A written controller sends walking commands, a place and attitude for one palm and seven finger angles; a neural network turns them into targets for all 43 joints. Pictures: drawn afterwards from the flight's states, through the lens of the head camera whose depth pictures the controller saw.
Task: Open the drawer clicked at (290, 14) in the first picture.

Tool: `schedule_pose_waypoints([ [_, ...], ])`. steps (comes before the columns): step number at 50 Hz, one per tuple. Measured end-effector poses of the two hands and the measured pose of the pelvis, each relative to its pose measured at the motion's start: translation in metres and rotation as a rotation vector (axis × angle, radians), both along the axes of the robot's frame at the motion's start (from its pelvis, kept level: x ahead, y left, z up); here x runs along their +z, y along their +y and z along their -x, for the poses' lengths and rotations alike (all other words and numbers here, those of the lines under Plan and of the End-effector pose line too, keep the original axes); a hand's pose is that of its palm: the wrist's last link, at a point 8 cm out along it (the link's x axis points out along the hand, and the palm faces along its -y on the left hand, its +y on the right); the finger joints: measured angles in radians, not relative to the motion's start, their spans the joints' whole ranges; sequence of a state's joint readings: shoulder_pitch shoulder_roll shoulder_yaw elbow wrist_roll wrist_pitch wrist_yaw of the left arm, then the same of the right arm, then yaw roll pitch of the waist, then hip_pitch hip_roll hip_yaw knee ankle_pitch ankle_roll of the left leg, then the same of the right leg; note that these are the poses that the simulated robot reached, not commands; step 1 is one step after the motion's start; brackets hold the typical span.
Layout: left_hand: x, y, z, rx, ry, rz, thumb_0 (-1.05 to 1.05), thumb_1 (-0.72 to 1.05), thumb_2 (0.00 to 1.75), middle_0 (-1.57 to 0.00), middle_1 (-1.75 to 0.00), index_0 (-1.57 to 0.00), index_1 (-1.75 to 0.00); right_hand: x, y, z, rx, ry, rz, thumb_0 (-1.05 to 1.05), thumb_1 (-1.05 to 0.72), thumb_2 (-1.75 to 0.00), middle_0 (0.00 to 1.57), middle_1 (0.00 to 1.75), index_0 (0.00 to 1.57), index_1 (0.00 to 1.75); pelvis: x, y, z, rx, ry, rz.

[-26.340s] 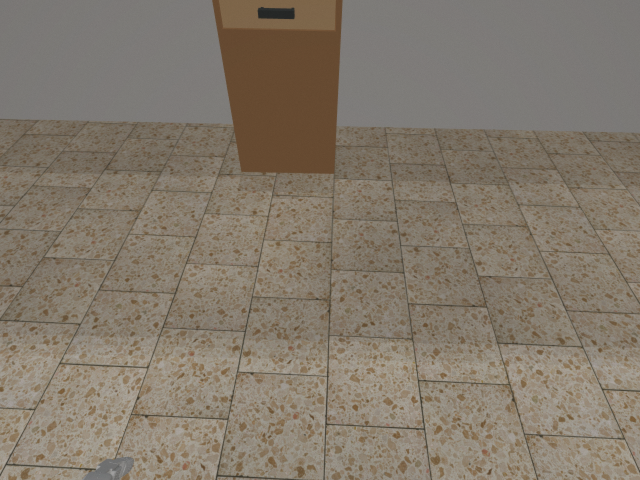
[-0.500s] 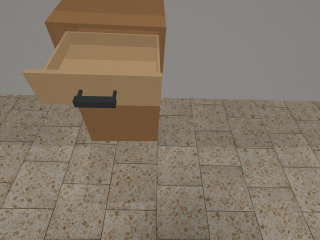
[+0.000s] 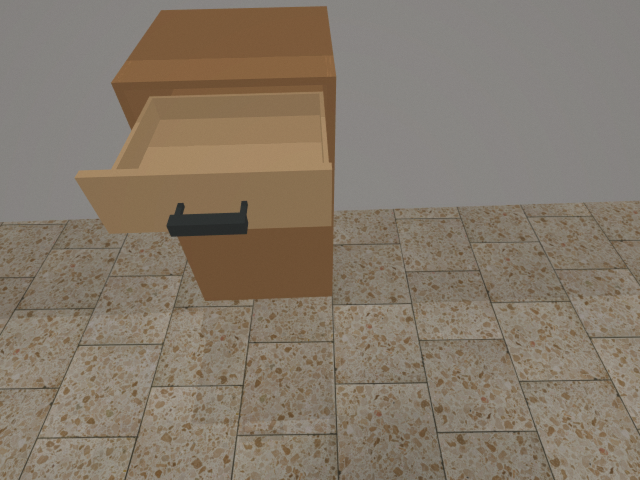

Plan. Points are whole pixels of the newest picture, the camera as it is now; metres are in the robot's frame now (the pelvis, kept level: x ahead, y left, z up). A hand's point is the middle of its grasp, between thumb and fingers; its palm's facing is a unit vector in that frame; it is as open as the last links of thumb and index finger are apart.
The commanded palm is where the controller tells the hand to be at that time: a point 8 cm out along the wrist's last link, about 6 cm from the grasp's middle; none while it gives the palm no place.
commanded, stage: let the arm hang, fingers relaxed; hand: left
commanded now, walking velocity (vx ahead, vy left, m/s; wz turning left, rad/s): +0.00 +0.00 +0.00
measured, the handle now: (210, 215) +0.53 +0.23 -0.01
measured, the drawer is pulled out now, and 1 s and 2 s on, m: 0.29 0.29 0.29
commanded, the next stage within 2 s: look to check the result in 0.28 s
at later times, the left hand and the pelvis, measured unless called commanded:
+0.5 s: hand out of the picture -0.01 +0.16 -0.17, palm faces +0.04 -0.98 -0.20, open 7.4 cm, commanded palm none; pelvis +0.00 -0.01 +0.00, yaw +0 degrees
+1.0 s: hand out of the picture +0.01 +0.15 -0.17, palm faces +0.04 -0.98 -0.21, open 7.4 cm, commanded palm none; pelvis +0.01 -0.02 +0.00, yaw +0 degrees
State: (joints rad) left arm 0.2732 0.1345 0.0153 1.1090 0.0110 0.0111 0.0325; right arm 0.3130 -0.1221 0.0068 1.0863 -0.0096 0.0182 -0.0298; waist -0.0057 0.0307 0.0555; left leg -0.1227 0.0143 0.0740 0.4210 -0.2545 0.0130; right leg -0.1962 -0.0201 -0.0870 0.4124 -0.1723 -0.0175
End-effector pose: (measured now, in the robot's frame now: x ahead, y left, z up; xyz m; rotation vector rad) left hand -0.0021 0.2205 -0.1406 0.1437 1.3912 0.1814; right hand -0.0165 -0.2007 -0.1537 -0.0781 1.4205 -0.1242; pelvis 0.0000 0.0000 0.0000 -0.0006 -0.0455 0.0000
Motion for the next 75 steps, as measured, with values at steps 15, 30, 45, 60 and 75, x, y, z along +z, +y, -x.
schedule_pose_waypoints([
  [15,-0.003,-0.007,0.005,-0.001,0.031,0.012,0.00,0.92,0.90,-0.20,-0.29,-0.20,-0.29,0.002,0.000,0.024,-0.036,0.063,0.005,0.01,-0.91,-0.90,0.20,0.30,0.19,0.30,0.001,-0.002,0.000,-0.008,0.002,-0.002],
  [30,-0.002,-0.014,0.007,0.009,0.045,0.011,0.00,0.91,0.90,-0.20,-0.29,-0.19,-0.29,0.002,-0.005,0.015,-0.037,0.054,0.003,0.00,-0.91,-0.90,0.20,0.30,0.19,0.30,0.001,-0.008,-0.005,-0.006,0.005,-0.003],
  [45,-0.001,-0.019,-0.005,0.004,0.028,0.005,0.00,0.91,0.90,-0.20,-0.29,-0.20,-0.29,0.002,-0.015,0.001,-0.030,0.037,0.006,0.00,-0.91,-0.90,0.20,0.30,0.19,0.30,0.001,-0.015,-0.010,-0.006,0.010,-0.003],
  [60,0.000,-0.021,-0.014,-0.003,0.019,-0.003,0.00,0.91,0.90,-0.20,-0.29,-0.20,-0.29,0.003,-0.025,-0.001,-0.028,0.049,0.015,0.00,-0.91,-0.90,0.20,0.30,0.19,0.30,0.002,-0.021,-0.014,-0.006,0.011,-0.002],
  [75,0.001,-0.021,-0.023,-0.008,0.011,-0.006,0.00,0.91,0.90,-0.20,-0.29,-0.20,-0.29,0.004,-0.030,-0.009,-0.029,0.043,0.024,0.00,-0.91,-0.90,0.20,0.30,0.19,0.30,0.002,-0.023,-0.018,-0.009,0.012,-0.001],
])
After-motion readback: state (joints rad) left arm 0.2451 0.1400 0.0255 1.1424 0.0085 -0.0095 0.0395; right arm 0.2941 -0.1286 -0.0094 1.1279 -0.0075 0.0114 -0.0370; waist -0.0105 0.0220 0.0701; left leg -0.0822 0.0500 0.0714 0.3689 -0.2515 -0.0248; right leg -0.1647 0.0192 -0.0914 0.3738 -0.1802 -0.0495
